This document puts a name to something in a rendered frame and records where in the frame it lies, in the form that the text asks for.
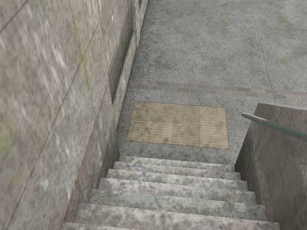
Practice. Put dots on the stairs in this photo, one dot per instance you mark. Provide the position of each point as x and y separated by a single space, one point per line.
142 193

